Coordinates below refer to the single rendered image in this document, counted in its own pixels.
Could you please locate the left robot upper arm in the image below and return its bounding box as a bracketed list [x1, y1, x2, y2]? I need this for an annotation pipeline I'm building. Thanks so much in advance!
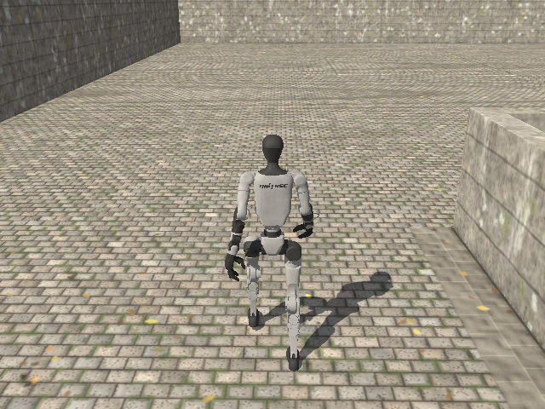
[237, 171, 255, 221]

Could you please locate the robot left hand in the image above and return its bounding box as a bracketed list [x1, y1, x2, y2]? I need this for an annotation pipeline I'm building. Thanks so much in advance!
[225, 253, 245, 281]

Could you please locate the left robot forearm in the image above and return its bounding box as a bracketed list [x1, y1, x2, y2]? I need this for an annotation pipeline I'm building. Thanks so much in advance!
[227, 207, 245, 256]

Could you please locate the robot right hand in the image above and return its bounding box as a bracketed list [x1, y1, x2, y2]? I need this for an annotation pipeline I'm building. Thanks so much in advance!
[293, 224, 313, 239]

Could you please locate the right robot forearm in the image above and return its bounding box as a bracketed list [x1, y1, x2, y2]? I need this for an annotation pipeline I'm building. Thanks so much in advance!
[301, 203, 313, 229]

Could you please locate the right robot upper arm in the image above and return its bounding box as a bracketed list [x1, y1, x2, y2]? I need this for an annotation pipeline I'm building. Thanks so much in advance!
[290, 171, 312, 216]

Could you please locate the right robot foot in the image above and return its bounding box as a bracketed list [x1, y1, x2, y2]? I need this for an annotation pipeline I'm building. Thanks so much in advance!
[286, 347, 300, 372]

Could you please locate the robot head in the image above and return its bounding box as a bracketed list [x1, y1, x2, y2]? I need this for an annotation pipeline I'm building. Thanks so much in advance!
[258, 135, 288, 176]

